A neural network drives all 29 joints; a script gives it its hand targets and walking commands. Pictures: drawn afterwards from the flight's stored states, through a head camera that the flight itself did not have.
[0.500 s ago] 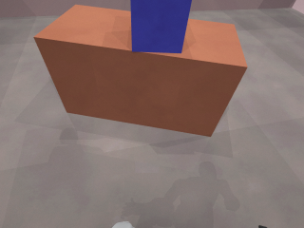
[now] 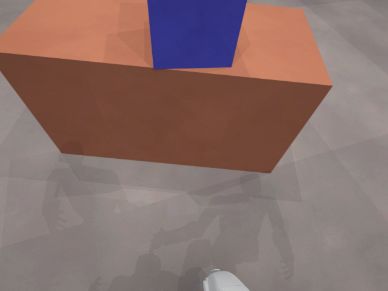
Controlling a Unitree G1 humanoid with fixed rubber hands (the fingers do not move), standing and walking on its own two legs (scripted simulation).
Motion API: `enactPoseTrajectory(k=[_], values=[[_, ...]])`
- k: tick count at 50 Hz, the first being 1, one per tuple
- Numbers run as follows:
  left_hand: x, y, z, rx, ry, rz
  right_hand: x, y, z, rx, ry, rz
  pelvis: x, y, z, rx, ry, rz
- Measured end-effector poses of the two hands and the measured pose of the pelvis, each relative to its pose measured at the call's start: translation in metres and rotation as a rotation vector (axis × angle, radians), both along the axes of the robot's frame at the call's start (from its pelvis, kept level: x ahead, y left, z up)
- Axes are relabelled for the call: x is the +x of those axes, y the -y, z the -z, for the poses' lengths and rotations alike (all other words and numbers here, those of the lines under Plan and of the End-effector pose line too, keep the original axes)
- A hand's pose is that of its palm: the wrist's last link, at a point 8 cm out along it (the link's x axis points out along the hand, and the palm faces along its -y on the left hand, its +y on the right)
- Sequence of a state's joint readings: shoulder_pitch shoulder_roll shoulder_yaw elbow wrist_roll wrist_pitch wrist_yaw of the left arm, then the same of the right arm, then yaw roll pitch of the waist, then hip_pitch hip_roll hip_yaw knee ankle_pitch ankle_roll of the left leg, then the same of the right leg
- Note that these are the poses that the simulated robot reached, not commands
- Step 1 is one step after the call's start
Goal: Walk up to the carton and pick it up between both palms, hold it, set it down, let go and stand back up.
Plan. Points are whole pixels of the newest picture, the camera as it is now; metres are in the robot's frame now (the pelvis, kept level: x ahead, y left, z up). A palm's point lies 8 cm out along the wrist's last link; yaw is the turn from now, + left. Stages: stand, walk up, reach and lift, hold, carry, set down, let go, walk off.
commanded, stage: walk up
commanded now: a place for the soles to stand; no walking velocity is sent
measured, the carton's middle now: (191, 5) +0.95 -0.05 +0.08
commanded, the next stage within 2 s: none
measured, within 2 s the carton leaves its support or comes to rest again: neither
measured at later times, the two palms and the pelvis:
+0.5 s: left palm (25, 254) +0.24 +0.36 -0.14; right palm (270, 184) +0.36 -0.23 -0.08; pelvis +0.22 +0.06 -0.01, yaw -4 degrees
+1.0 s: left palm (66, 206) +0.34 +0.28 -0.09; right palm (315, 203) +0.32 -0.35 -0.11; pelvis +0.27 -0.04 +0.00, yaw -8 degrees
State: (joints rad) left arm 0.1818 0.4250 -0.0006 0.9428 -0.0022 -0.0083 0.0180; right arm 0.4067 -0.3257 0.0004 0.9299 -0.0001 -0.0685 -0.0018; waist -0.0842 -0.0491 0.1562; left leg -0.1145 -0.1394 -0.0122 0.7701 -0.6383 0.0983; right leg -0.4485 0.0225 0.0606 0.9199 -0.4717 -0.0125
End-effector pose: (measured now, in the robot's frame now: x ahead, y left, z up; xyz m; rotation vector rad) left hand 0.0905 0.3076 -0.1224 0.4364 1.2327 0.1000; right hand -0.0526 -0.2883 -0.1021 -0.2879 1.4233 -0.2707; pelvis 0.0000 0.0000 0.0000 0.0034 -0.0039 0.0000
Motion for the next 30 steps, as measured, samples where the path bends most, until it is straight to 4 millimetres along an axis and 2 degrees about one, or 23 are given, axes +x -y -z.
enactPoseTrajectory(k=[3,5,7,11,15,17,19,21,25,30], values=[[0.037,0.01,-0.003,-0.021,0.073,0.009,0.037,0.002,0.002,0.007,-0.008,-0.021,0.025,0.005,-0.001,-0.013,0.009,-0.006],[0.048,0.01,-0.006,-0.029,0.101,-0.02,0.077,0.005,0.0,0.003,0.025,-0.062,0.043,0.006,-0.003,-0.003,0.022,0.003],[0.052,0.005,-0.01,-0.028,0.099,-0.055,0.13,0.009,-0.004,-0.011,0.087,-0.117,0.062,0.002,-0.007,0.006,0.032,0.024],[0.049,-0.011,-0.012,-0.018,0.043,-0.098,0.255,0.005,-0.018,-0.05,0.278,-0.226,0.097,-0.01,-0.009,-0.011,0.051,0.039],[0.056,-0.033,-0.001,-0.012,-0.017,-0.132,0.377,-0.02,-0.036,-0.077,0.483,-0.328,0.136,-0.028,0.0,-0.039,0.047,0.047],[0.072,-0.046,0.013,-0.013,-0.027,-0.146,0.419,-0.033,-0.038,-0.09,0.566,-0.362,0.159,-0.04,0.013,-0.049,0.054,0.043],[0.093,-0.052,0.024,-0.022,-0.019,-0.147,0.437,-0.045,-0.033,-0.085,0.587,-0.357,0.178,-0.048,0.02,-0.029,0.081,0.038],[0.113,-0.054,0.026,-0.035,-0.013,-0.132,0.435,-0.055,-0.029,-0.065,0.574,-0.318,0.193,-0.052,0.019,-0.009,0.099,0.056],[0.154,-0.057,0.021,-0.038,-0.013,-0.074,0.412,-0.062,-0.025,-0.044,0.518,-0.219,0.218,-0.056,0.01,-0.023,0.126,0.076],[0.195,-0.062,0.012,-0.015,-0.01,-0.014,0.367,-0.049,-0.019,-0.054,0.405,-0.123,0.242,-0.051,0.004,-0.026,0.153,0.086]])
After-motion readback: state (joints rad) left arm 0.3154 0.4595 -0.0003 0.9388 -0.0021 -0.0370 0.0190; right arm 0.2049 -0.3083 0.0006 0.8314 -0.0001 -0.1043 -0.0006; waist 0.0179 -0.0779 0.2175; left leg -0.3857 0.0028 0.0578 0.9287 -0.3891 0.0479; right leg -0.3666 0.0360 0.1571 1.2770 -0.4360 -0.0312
